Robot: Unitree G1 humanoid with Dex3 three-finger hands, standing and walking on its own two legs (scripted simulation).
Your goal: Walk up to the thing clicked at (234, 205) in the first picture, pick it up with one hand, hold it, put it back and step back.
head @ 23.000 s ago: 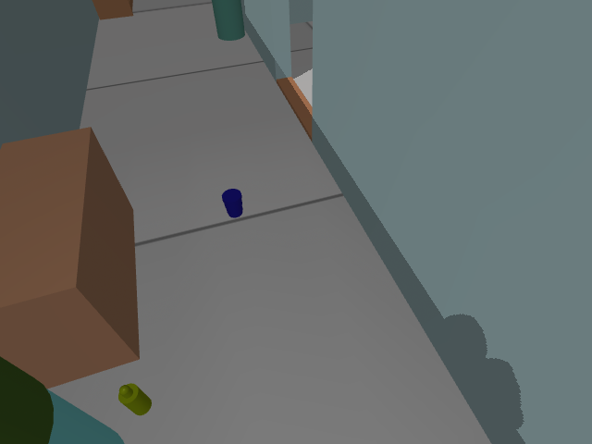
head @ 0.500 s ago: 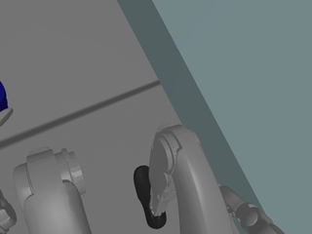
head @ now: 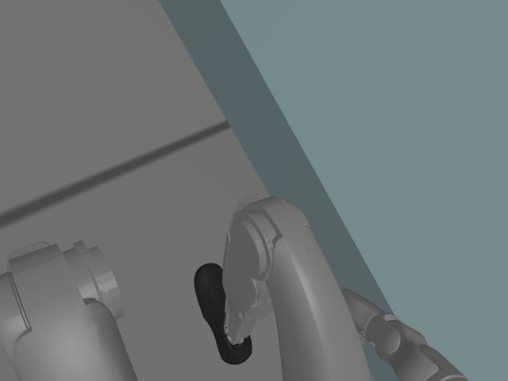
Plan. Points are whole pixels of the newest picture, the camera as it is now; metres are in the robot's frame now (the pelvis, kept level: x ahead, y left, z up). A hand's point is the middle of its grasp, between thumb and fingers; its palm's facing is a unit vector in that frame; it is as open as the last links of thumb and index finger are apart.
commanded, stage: lower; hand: left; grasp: from the side
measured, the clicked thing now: out of the picture +0.44 +0.31 -0.18
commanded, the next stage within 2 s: loosen in 0.42 s
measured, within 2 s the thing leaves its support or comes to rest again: rests again in 0.84 s
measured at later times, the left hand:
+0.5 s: hand out of the picture +0.43 +0.31 -0.18, palm faces +0.47 -0.88 +0.00, open 11.7 cm
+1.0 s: hand out of the picture +0.44 +0.31 -0.18, palm faces +0.48 -0.88 +0.02, open 15.1 cm
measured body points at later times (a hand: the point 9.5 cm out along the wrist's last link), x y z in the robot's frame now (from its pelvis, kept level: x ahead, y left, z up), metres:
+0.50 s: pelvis +0.00 +0.01 +0.00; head +0.23 +0.20 +0.33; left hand +0.40 +0.36 -0.18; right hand +0.16 -0.24 -0.03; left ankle +0.08 +0.12 -0.25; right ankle +0.14 -0.12 -0.25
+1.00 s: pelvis -0.01 +0.01 +0.00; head +0.23 +0.21 +0.32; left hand +0.40 +0.36 -0.18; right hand +0.16 -0.24 -0.02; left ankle +0.08 +0.12 -0.25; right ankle +0.14 -0.12 -0.25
